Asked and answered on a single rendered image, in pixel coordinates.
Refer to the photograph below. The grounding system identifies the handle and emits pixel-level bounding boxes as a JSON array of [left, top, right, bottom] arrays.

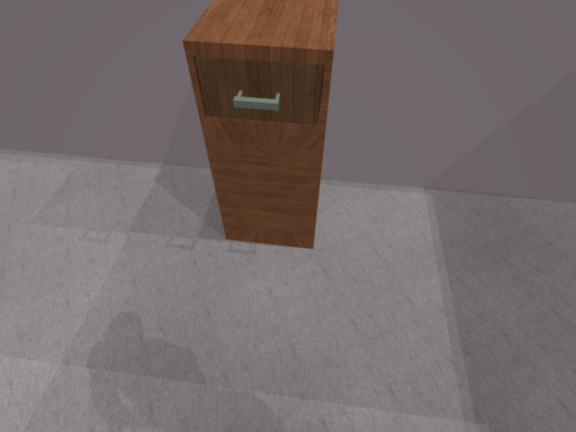
[[233, 90, 281, 111]]

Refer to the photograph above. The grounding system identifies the drawer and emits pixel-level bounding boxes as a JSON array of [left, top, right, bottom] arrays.
[[195, 56, 325, 125]]

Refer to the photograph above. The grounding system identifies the cabinet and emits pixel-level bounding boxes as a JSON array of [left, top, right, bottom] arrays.
[[183, 0, 339, 249]]

